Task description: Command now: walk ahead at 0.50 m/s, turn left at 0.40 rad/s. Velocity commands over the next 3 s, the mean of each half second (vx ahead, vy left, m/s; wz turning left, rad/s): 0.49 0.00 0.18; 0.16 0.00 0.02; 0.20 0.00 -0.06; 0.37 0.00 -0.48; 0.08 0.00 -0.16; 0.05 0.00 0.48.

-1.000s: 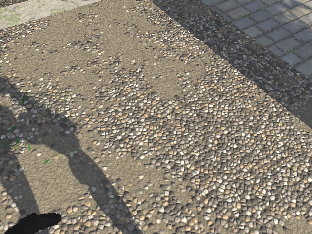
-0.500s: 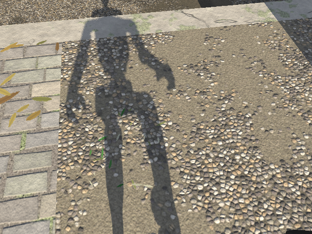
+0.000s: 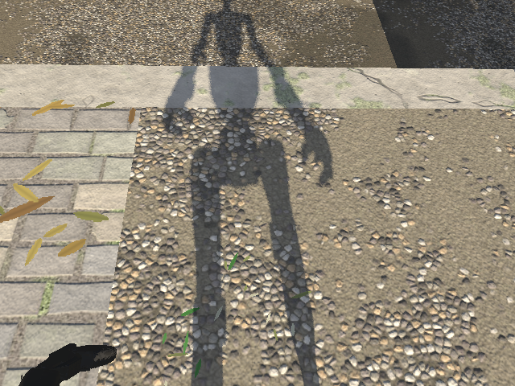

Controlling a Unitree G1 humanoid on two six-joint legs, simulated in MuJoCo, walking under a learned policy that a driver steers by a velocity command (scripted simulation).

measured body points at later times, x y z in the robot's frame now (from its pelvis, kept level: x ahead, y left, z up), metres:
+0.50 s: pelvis +0.28 -0.05 +0.00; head +0.31 -0.05 +0.45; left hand +0.25 +0.23 -0.12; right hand +0.52 -0.25 -0.08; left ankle +0.44 +0.13 -0.70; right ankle +0.21 -0.15 -0.74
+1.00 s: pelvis +0.43 -0.01 -0.01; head +0.44 -0.02 +0.44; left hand +0.52 +0.26 -0.13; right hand +0.57 -0.25 -0.13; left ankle +0.48 +0.10 -0.74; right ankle +0.46 -0.15 -0.74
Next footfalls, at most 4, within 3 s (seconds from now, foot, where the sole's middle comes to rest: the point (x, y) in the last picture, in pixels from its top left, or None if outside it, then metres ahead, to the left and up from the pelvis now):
0.10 right None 0.25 -0.14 -0.78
0.62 left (200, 365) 0.52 0.10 -0.78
0.92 right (299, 367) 0.50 -0.15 -0.78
1.80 right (283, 246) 0.86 -0.14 -0.78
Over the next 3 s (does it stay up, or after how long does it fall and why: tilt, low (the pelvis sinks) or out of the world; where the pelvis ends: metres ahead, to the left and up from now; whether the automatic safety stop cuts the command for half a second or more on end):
stays up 0.93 -0.03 -0.02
